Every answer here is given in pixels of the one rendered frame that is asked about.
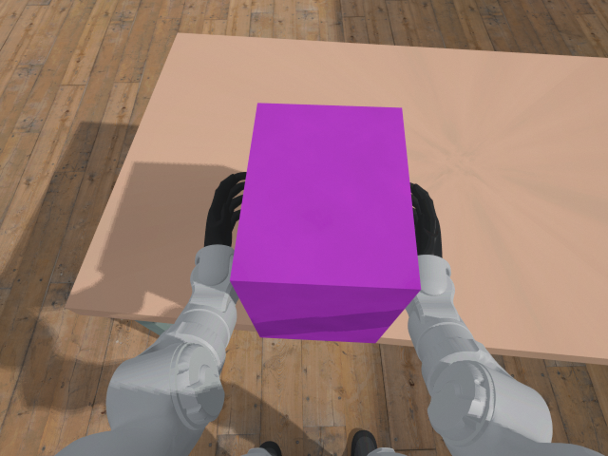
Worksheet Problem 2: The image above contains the table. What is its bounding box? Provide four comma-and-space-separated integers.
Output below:
65, 33, 608, 365

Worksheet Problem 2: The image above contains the robot left upper arm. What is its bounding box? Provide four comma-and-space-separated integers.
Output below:
54, 342, 225, 456

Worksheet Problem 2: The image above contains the right robot hand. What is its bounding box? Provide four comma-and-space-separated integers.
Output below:
410, 182, 443, 258

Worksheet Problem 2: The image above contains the robot right foot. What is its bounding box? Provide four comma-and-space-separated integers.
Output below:
351, 430, 377, 456

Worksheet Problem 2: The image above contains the robot right upper arm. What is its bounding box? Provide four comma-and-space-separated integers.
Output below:
427, 360, 605, 456

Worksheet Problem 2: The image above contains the left robot forearm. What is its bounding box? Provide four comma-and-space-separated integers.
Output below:
106, 244, 239, 428

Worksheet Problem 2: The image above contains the carton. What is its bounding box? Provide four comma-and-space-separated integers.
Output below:
230, 103, 421, 343

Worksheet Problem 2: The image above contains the right robot forearm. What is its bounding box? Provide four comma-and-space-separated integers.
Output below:
406, 255, 553, 434

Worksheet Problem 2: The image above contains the left robot hand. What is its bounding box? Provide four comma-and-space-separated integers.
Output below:
204, 172, 247, 247

